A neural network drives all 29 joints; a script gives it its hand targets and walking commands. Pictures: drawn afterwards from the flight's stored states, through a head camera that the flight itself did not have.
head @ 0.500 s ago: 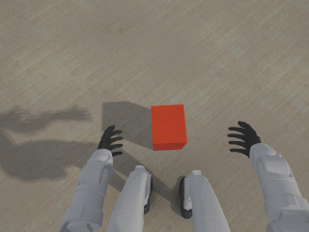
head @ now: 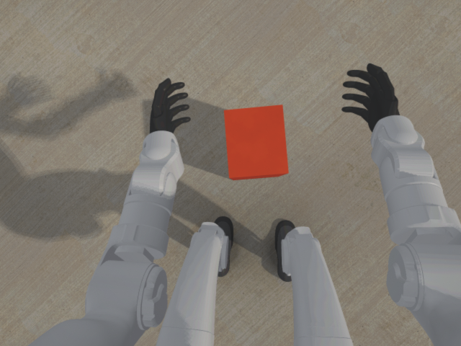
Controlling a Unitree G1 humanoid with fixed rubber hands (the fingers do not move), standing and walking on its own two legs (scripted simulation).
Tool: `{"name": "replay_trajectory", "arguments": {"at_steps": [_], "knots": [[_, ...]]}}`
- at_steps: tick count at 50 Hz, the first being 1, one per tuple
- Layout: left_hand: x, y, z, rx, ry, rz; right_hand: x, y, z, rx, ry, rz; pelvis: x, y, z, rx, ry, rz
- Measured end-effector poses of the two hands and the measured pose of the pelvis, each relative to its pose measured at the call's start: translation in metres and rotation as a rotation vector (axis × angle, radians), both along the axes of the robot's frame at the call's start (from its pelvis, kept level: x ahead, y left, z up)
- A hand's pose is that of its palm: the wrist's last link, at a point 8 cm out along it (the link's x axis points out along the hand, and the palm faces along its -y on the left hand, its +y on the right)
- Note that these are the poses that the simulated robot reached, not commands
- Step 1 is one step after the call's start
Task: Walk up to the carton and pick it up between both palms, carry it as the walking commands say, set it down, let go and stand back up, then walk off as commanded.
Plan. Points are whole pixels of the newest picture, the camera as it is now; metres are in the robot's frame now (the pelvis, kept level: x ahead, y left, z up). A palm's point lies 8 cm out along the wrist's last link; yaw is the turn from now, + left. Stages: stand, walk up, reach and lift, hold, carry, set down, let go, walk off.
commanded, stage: reach and lift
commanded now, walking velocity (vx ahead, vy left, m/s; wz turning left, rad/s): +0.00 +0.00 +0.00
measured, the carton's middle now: (254, 147) +0.46 +0.00 -0.53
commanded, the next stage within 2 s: none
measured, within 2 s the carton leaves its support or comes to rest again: neither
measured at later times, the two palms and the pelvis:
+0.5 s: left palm (180, 138) +0.43 +0.16 -0.22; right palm (344, 122) +0.47 -0.17 -0.23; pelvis -0.04 -0.02 -0.07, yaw +0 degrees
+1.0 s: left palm (195, 147) +0.43 +0.16 -0.38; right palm (323, 135) +0.47 -0.17 -0.38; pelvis -0.06 -0.02 -0.22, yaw +0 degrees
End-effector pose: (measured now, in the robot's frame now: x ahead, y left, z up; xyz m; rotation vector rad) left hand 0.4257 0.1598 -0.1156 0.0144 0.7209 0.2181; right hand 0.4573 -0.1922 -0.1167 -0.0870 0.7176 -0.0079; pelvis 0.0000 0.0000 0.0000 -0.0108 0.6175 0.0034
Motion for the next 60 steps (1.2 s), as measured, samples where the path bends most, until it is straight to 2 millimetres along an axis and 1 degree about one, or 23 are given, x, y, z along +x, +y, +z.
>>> {"name": "replay_trajectory", "arguments": {"at_steps": [3,5,7,10,13,15,18,21,24,27,29,33,38,46,53,57,60], "knots": [[0.011,0.0,-0.006,0.0,-0.033,-0.007,0.016,-0.001,-0.004,0.006,-0.046,0.013,0.001,-0.002,0.002,0.003,-0.022,-0.002],[0.014,-0.001,-0.013,0.001,-0.039,-0.011,0.023,-0.001,-0.01,0.0,-0.057,0.023,0.001,-0.004,0.004,0.006,-0.046,-0.006],[0.016,-0.002,-0.019,0.0,-0.06,-0.014,0.028,0.0,-0.016,-0.006,-0.075,0.036,-0.002,-0.006,0.008,0.009,-0.107,-0.013],[0.013,-0.002,-0.034,-0.004,-0.077,-0.012,0.029,0.002,-0.031,-0.009,-0.081,0.049,-0.006,-0.01,0.011,0.016,-0.185,-0.028],[0.005,-0.004,-0.056,-0.024,-0.041,-0.001,0.024,0.006,-0.05,0.008,-0.052,0.03,-0.006,-0.013,0.001,0.018,-0.154,-0.03],[0.0,-0.005,-0.065,-0.024,-0.031,-0.001,0.02,0.008,-0.06,0.017,-0.048,0.017,-0.008,-0.015,-0.006,0.017,-0.147,-0.027],[-0.002,-0.005,-0.077,-0.018,-0.036,0.007,0.015,0.011,-0.078,0.022,-0.035,0.005,-0.014,-0.019,-0.021,0.025,-0.151,-0.025],[0.0,-0.003,-0.088,-0.017,-0.058,0.016,0.013,0.016,-0.093,0.016,-0.033,-0.003,-0.022,-0.022,-0.039,0.032,-0.158,-0.023],[0.004,-0.002,-0.103,-0.012,-0.062,0.016,0.014,0.02,-0.106,0.007,-0.044,-0.01,-0.032,-0.024,-0.06,0.034,-0.167,-0.02],[0.006,0.0,-0.119,-0.004,-0.056,0.017,0.017,0.022,-0.123,0.007,-0.039,-0.019,-0.042,-0.025,-0.081,0.029,-0.172,-0.017],[0.008,0.001,-0.131,-0.011,-0.055,0.028,0.019,0.023,-0.135,0.004,-0.04,-0.017,-0.047,-0.025,-0.096,0.03,-0.172,-0.018],[0.007,0.004,-0.162,-0.016,-0.039,0.042,0.023,0.023,-0.158,0.0,-0.047,-0.011,-0.057,-0.025,-0.124,0.031,-0.163,-0.019],[0.005,0.003,-0.198,-0.023,-0.03,0.043,0.024,0.021,-0.189,-0.005,-0.043,-0.011,-0.064,-0.023,-0.157,0.026,-0.151,-0.018],[0.004,0.001,-0.245,-0.042,-0.014,0.044,0.018,0.017,-0.241,-0.009,-0.012,-0.019,-0.065,-0.019,-0.199,0.025,-0.139,-0.012],[0.011,-0.008,-0.285,-0.056,-0.014,0.022,0.015,0.024,-0.285,0.014,-0.002,-0.014,-0.059,-0.016,-0.23,0.026,-0.129,-0.008],[0.016,0.001,-0.3,-0.033,-0.011,0.011,0.013,0.029,-0.309,0.03,0.0,-0.011,-0.054,-0.016,-0.243,0.021,-0.122,-0.004],[0.015,0.008,-0.314,-0.034,0.0,0.023,0.009,0.03,-0.328,0.015,0.021,0.015,-0.051,-0.016,-0.252,0.024,-0.117,0.004]]}}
